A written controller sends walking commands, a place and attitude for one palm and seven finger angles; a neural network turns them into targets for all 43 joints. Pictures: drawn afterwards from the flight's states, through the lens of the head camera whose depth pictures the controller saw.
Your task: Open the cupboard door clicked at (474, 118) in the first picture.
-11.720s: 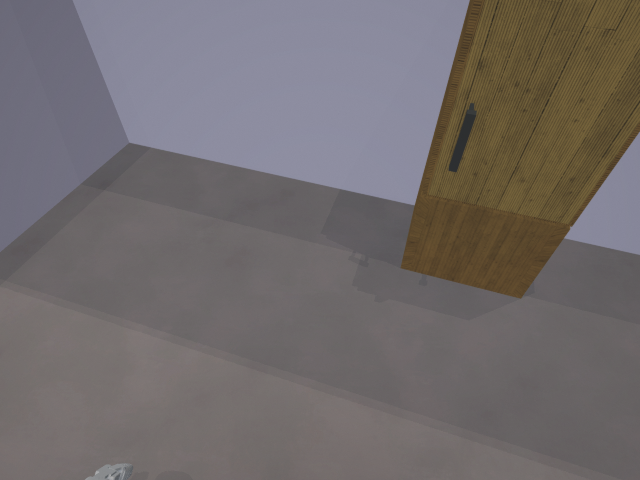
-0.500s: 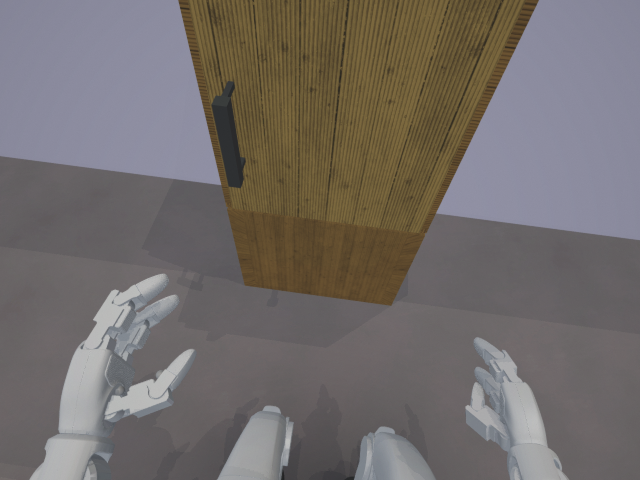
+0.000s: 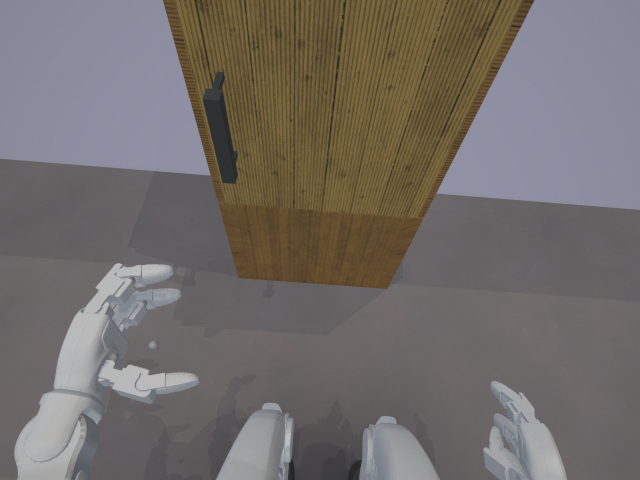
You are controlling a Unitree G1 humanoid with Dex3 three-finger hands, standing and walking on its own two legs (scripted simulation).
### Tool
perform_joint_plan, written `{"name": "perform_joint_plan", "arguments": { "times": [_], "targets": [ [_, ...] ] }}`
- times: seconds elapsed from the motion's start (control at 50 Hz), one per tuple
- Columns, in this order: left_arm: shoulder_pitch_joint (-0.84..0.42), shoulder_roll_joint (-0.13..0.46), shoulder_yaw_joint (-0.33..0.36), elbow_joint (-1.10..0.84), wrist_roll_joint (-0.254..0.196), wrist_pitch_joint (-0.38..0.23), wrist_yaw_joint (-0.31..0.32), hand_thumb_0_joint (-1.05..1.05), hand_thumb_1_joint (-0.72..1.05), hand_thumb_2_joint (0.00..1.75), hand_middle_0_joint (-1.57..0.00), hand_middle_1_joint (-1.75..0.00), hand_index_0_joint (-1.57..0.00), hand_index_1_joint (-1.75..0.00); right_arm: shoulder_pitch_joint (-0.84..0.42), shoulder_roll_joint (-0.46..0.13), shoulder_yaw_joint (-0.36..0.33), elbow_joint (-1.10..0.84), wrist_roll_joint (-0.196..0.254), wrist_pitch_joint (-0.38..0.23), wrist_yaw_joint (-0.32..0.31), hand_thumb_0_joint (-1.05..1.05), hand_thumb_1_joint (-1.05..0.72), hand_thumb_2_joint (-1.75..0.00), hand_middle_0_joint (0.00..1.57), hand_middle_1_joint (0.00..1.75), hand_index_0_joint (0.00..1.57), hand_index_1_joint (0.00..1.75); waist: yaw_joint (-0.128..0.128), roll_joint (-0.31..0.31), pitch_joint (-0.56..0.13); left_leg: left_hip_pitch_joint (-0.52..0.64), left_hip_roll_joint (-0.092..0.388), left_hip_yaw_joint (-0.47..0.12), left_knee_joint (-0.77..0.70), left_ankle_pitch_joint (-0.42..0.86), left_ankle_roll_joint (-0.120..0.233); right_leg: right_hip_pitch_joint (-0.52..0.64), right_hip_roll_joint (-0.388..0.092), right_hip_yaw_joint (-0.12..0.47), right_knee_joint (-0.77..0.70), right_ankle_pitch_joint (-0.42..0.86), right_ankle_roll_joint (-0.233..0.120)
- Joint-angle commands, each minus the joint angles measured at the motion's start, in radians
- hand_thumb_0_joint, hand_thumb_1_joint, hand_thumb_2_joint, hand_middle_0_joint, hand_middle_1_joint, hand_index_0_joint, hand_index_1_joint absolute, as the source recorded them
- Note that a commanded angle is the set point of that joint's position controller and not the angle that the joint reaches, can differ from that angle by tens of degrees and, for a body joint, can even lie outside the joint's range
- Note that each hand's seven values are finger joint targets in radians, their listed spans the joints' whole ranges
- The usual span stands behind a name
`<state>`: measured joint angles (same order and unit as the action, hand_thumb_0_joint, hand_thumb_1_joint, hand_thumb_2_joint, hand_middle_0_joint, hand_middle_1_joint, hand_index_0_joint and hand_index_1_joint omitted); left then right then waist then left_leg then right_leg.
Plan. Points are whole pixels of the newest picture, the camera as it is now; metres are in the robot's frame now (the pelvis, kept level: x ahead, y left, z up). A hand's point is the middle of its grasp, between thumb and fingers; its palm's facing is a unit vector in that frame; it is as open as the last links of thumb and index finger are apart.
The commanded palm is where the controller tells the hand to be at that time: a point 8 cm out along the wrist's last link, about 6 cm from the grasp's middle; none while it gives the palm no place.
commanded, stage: raise the hand with hooked fingers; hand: left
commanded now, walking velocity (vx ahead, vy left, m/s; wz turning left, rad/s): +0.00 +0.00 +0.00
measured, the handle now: (224, 131) +0.61 +0.20 +0.01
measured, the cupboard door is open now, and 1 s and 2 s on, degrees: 0 0 0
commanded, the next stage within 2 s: move the hooked fingers beside the handle in 1.02 s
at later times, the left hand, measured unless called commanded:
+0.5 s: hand (121, 302) +0.29 +0.25 +0.04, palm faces +0.03 -1.00 -0.06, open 13.9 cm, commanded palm +0.28 +0.30 +0.04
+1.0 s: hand (122, 306) +0.29 +0.25 +0.03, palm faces +0.00 -1.00 -0.05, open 13.9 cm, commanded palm +0.28 +0.30 +0.04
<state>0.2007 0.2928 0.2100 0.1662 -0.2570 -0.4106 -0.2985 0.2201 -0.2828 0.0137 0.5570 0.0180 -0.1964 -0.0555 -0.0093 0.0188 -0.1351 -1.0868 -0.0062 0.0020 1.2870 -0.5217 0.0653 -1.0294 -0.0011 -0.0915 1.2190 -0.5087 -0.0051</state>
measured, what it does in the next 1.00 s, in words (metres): stands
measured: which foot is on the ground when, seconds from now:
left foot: down 0.00-1.00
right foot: down 0.00-1.00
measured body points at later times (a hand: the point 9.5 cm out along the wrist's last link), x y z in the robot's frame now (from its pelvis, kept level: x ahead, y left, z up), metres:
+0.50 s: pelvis +0.02 -0.02 +0.00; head +0.12 +0.00 +0.44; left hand +0.29 +0.30 +0.05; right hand +0.19 -0.27 -0.08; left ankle +0.05 +0.07 -0.62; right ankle +0.04 -0.13 -0.62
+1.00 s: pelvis +0.01 -0.02 +0.00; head +0.12 +0.01 +0.44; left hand +0.29 +0.30 +0.04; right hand +0.18 -0.27 -0.08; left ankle +0.05 +0.07 -0.62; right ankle +0.04 -0.13 -0.62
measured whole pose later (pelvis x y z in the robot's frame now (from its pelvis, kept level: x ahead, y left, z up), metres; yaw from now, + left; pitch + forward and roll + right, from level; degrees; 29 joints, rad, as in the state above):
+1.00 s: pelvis +0.01 -0.02 +0.00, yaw -1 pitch +20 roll -4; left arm 0.04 0.39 0.42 0.38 -0.37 -0.40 -0.51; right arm 0.24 -0.27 0.04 0.55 0.03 -0.18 -0.05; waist -0.02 0.02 -0.15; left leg -1.10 0.02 -0.01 1.28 -0.54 0.04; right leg -1.04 0.03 -0.10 1.21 -0.52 -0.03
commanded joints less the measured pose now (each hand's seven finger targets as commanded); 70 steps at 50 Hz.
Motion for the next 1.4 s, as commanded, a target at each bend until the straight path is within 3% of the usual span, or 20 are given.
{"name": "perform_joint_plan", "arguments": {
  "times": [0.0, 0.08, 0.16, 0.22, 0.3, 0.36, 0.44, 0.58, 0.64, 0.7, 0.76, 0.82, 0.86, 0.9, 1.0, 1.1, 1.16, 1.22, 1.26, 1.38],
  "targets": [
    [-0.05, 0.206, 0.173, -0.298, -0.066, -0.048, -0.009, 0.0, -0.38, 0.35, -0.29, -1.12, -0.29, -1.12, 0.003, -0.138, -0.067, -0.168, 0.008, -0.056, -0.015, 0.0, -0.9, -0.9, 0.2, 0.3, 0.2, 0.3, 0.038, 0.124, -0.379, 0.409, 0.026, -0.145, -0.324, 0.242, -0.103, 0.139, 0.031, -0.003, -0.154, 0.112, -0.036],
    [-0.059, 0.176, 0.181, -0.228, -0.068, -0.065, 0.018, 0.0, -0.48, 0.31, -0.3, -1.18, -0.3, -1.18, 0.002, -0.119, -0.059, -0.149, -0.001, -0.04, -0.006, 0.0, -0.9, -0.9, 0.2, 0.3, 0.2, 0.3, 0.017, 0.109, -0.295, 0.351, 0.02, -0.115, -0.278, 0.309, -0.097, 0.126, 0.036, -0.005, -0.15, 0.149, -0.036],
    [-0.136, 0.163, 0.15, -0.082, -0.058, -0.059, -0.034, 0.0, -0.5, 0.3, -0.3, -1.2, -0.3, -1.2, 0.01, -0.136, -0.056, -0.14, 0.002, -0.03, -0.006, 0.0, -0.9, -0.9, 0.2, 0.3, 0.2, 0.3, -0.022, 0.06, -0.221, 0.25, 0.015, -0.101, -0.25, 0.192, -0.074, 0.093, 0.039, 0.004, -0.158, 0.101, -0.034],
    [-0.194, 0.207, 0.171, -0.06, -0.074, -0.042, -0.111, 0.0, -0.5, 0.3, -0.3, -1.2, -0.3, -1.2, 0.014, -0.149, -0.058, -0.144, 0.011, -0.035, -0.014, 0.0, -0.9, -0.9, 0.2, 0.3, 0.2, 0.3, -0.021, 0.065, -0.283, 0.263, 0.01, -0.088, -0.241, 0.201, -0.062, 0.13, 0.037, 0.021, -0.175, 0.116, -0.031],
    [-0.236, 0.299, 0.256, -0.105, -0.113, -0.045, -0.173, 0.0, -0.5, 0.3, -0.3, -1.2, -0.3, -1.2, 0.024, -0.15, -0.059, -0.143, 0.013, -0.045, -0.021, 0.0, -0.9, -0.9, 0.2, 0.3, 0.2, 0.3, 0.005, 0.08, -0.393, 0.319, 0.012, -0.082, -0.217, 0.335, -0.058, 0.203, 0.037, 0.038, -0.164, 0.221, -0.034],
    [-0.244, 0.341, 0.313, -0.085, -0.131, -0.06, -0.17, 0.0, -0.5, 0.3, -0.3, -1.2, -0.3, -1.2, 0.021, -0.14, -0.054, -0.133, 0.007, -0.049, -0.019, 0.0, -0.9, -0.9, 0.2, 0.3, 0.2, 0.3, 0.019, 0.106, -0.373, 0.294, 0.012, -0.073, -0.201, 0.347, -0.057, 0.202, 0.041, 0.045, -0.154, 0.229, -0.038],
    [-0.262, 0.319, 0.323, 0.032, -0.14, -0.052, -0.17, 0.0, -0.5, 0.3, -0.3, -1.2, -0.3, -1.2, 0.015, -0.14, -0.051, -0.122, 0.011, -0.042, -0.014, 0.0, -0.9, -0.9, 0.2, 0.3, 0.2, 0.3, 0.004, 0.061, -0.306, 0.201, 0.01, -0.058, -0.189, 0.255, -0.045, 0.195, 0.034, 0.06, -0.168, 0.167, -0.027],
    [-0.261, 0.312, 0.284, 0.029, -0.149, -0.015, -0.241, 0.0, -0.5, 0.3, -0.3, -1.2, -0.3, -1.2, 0.038, -0.156, -0.059, -0.146, 0.023, -0.045, -0.011, 0.0, -0.9, -0.9, 0.2, 0.3, 0.2, 0.3, 0.005, 0.075, -0.381, 0.228, 0.011, -0.047, -0.189, 0.282, -0.032, 0.236, 0.028, 0.083, -0.181, 0.2, -0.024],
    [-0.251, 0.343, 0.319, 0.005, -0.153, -0.033, -0.221, 0.0, -0.5, 0.3, -0.3, -1.2, -0.3, -1.2, 0.037, -0.155, -0.061, -0.143, 0.019, -0.045, -0.007, 0.0, -0.9, -0.9, 0.2, 0.3, 0.2, 0.3, 0.005, 0.039, -0.361, 0.208, 0.013, -0.051, -0.188, 0.272, -0.031, 0.236, 0.028, 0.085, -0.185, 0.181, -0.021],
    [-0.267, 0.372, 0.365, 0.011, -0.153, -0.06, -0.185, 0.0, -0.5, 0.3, -0.3, -1.2, -0.3, -1.2, 0.033, -0.147, -0.058, -0.135, 0.014, -0.042, -0.004, 0.0, -0.9, -0.9, 0.2, 0.3, 0.2, 0.3, 0.013, 0.064, -0.337, 0.18, 0.013, -0.048, -0.183, 0.25, -0.036, 0.218, 0.029, 0.089, -0.175, 0.145, -0.025],
    [-0.282, 0.346, 0.348, 0.034, -0.151, -0.072, -0.168, 0.0, -0.5, 0.3, -0.3, -1.2, -0.3, -1.2, 0.028, -0.146, -0.057, -0.137, 0.015, -0.039, -0.006, 0.0, -0.9, -0.9, 0.2, 0.3, 0.2, 0.3, 0.003, 0.059, -0.304, 0.157, 0.013, -0.049, -0.179, 0.206, -0.034, 0.191, 0.032, 0.094, -0.179, 0.093, -0.025],
    [-0.28, 0.335, 0.317, 0.015, -0.137, -0.072, -0.179, 0.0, -0.5, 0.3, -0.3, -1.2, -0.3, -1.2, 0.029, -0.15, -0.056, -0.14, 0.017, -0.038, -0.006, 0.0, -0.9, -0.9, 0.2, 0.3, 0.2, 0.3, 0.007, 0.112, -0.338, 0.215, 0.013, -0.054, -0.208, 0.214, -0.038, 0.185, 0.029, 0.076, -0.175, 0.108, -0.027],
    [-0.269, 0.32, 0.292, 0.009, -0.138, -0.063, -0.194, 0.0, -0.5, 0.3, -0.3, -1.2, -0.3, -1.2, 0.035, -0.155, -0.057, -0.147, 0.019, -0.038, -0.007, 0.0, -0.9, -0.9, 0.2, 0.3, 0.2, 0.3, -0.005, 0.094, -0.338, 0.232, 0.015, -0.06, -0.209, 0.223, -0.035, 0.174, 0.037, 0.069, -0.175, 0.119, -0.028],
    [-0.264, 0.342, 0.306, 0.001, -0.135, -0.056, -0.204, 0.0, -0.5, 0.3, -0.3, -1.2, -0.3, -1.2, 0.039, -0.159, -0.059, -0.141, 0.019, -0.037, -0.008, 0.0, -0.9, -0.9, 0.2, 0.3, 0.2, 0.3, -0.003, 0.093, -0.363, 0.252, 0.016, -0.064, -0.215, 0.243, -0.037, 0.18, 0.034, 0.062, -0.174, 0.143, -0.025],
    [-0.284, 0.332, 0.325, 0.052, -0.154, -0.05, -0.205, 0.0, -0.5, 0.3, -0.3, -1.2, -0.3, -1.2, 0.029, -0.157, -0.054, -0.139, 0.021, -0.032, -0.015, 0.0, -0.9, -0.9, 0.2, 0.3, 0.2, 0.3, -0.005, 0.056, -0.3, 0.216, 0.013, -0.073, -0.218, 0.182, -0.041, 0.14, 0.038, 0.051, -0.177, 0.081, -0.025],
    [-0.287, 0.328, 0.307, 0.02, -0.143, -0.061, -0.207, 0.0, -0.5, 0.3, -0.3, -1.2, -0.3, -1.2, 0.029, -0.158, -0.054, -0.143, 0.017, -0.038, -0.013, 0.0, -0.9, -0.9, 0.2, 0.3, 0.2, 0.3, 0.004, 0.106, -0.343, 0.275, 0.015, -0.083, -0.227, 0.231, -0.052, 0.134, 0.037, 0.038, -0.159, 0.116, -0.032],
    [-0.405, 0.283, 0.234, 0.006, -0.125, -0.059, -0.207, 0.0, -0.5, 0.3, -0.3, -1.2, -0.3, -1.2, 0.038, -0.162, -0.054, -0.13, 0.015, -0.043, -0.018, 0.0, -0.9, -0.9, 0.2, 0.3, 0.2, 0.3, -0.033, 0.129, -0.338, 0.306, 0.021, -0.099, -0.212, 0.261, -0.058, 0.063, 0.039, 0.028, -0.139, 0.131, -0.032],
    [-0.513, 0.284, 0.21, 0.063, -0.101, -0.046, -0.192, 0.0, -0.5, 0.3, -0.3, -1.2, -0.3, -1.2, 0.045, -0.171, -0.053, -0.104, 0.015, -0.042, -0.024, 0.0, -0.9, -0.9, 0.2, 0.3, 0.2, 0.3, -0.051, 0.114, -0.312, 0.299, 0.025, -0.121, -0.224, 0.169, -0.066, 0.006, 0.034, 0.02, -0.137, 0.077, -0.03],
    [-0.567, 0.341, 0.259, 0.113, -0.094, -0.04, -0.179, 0.0, -0.5, 0.3, -0.3, -1.2, -0.3, -1.2, 0.052, -0.179, -0.051, -0.094, 0.012, -0.038, -0.033, 0.0, -0.9, -0.9, 0.2, 0.3, 0.2, 0.3, -0.047, 0.077, -0.31, 0.263, 0.023, -0.119, -0.215, 0.146, -0.06, 0.013, 0.036, 0.025, -0.134, 0.067, -0.033],
    [-0.578, 0.407, 0.314, 0.123, -0.068, -0.023, -0.151, 0.0, -0.5, 0.3, -0.3, -1.2, -0.3, -1.2, 0.059, -0.173, -0.05, -0.108, 0.008, -0.01, -0.022, 0.0, -0.9, -0.9, 0.2, 0.3, 0.2, 0.3, 0.002, 0.143, -0.447, 0.355, 0.027, -0.109, -0.216, 0.32, -0.079, 0.072, 0.031, 0.025, -0.125, 0.153, -0.036]
  ]
}}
